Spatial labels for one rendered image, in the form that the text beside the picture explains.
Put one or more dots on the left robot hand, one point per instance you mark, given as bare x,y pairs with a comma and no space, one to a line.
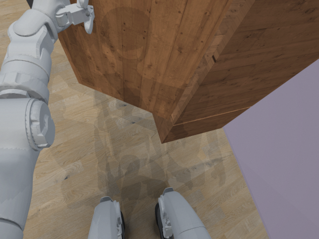
56,10

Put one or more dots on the right robot foot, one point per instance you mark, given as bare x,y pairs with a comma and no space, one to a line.
159,222

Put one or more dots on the left robot forearm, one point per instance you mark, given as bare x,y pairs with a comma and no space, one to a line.
25,71

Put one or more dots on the robot right shin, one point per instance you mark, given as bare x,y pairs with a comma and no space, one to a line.
167,230

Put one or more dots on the robot left upper arm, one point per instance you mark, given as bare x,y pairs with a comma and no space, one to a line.
26,127

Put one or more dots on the cupboard door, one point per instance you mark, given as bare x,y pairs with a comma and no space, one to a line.
143,52

